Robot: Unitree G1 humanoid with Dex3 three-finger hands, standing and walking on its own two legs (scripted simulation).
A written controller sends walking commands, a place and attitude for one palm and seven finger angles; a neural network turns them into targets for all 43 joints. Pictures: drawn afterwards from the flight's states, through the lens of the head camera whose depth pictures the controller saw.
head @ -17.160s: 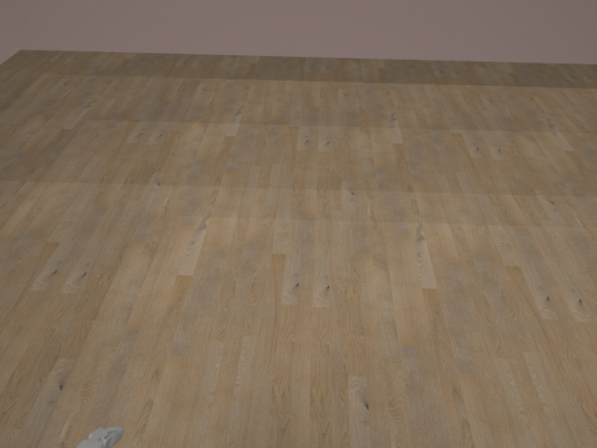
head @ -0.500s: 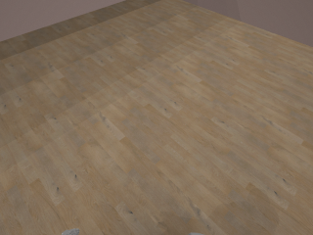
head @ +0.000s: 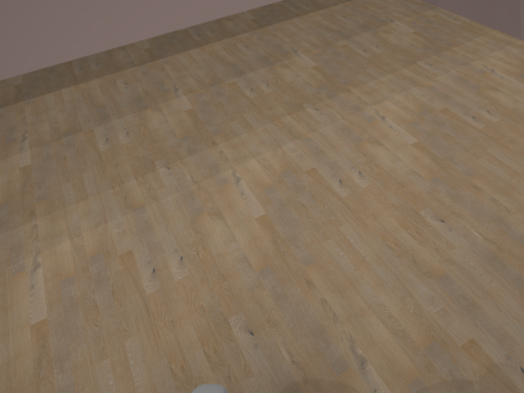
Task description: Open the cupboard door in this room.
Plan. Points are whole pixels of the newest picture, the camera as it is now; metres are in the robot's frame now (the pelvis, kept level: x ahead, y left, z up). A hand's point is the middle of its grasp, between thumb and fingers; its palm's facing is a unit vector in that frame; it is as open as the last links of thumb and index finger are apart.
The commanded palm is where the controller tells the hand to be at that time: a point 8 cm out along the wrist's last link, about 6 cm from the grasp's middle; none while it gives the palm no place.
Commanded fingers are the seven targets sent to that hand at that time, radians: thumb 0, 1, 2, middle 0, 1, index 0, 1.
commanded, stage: turn or walk to find it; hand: left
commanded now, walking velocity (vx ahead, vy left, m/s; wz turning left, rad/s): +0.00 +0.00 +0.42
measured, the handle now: out of the picture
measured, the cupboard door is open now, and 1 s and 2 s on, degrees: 0 0 0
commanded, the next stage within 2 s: stand and wait in 1.76 s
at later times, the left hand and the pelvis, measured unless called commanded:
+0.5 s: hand out of the picture +0.02 +0.26 -0.16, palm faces +0.23 -0.94 -0.26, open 7.4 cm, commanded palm none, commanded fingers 0.00 0.90 0.90 -0.20 -0.30 -0.20 -0.30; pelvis -0.02 +0.04 +0.00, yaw +11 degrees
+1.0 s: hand out of the picture -0.07 +0.18 -0.15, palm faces +0.44 -0.85 -0.28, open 7.3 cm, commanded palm none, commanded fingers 0.00 0.90 0.90 -0.20 -0.30 -0.20 -0.30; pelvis -0.04 -0.02 +0.00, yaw +25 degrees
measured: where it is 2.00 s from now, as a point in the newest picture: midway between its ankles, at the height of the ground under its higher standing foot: outside the picture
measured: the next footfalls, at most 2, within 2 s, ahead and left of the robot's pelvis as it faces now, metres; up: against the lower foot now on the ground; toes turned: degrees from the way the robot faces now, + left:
left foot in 0.14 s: +0.01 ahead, +0.15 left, +0.00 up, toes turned +8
right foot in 0.64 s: +0.04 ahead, -0.08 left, +0.00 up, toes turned +11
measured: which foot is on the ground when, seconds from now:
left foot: up 0.00-0.12, down 0.14-0.64, up 0.66-1.00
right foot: down 0.00-0.14, up 0.16-0.62, down 0.64-1.00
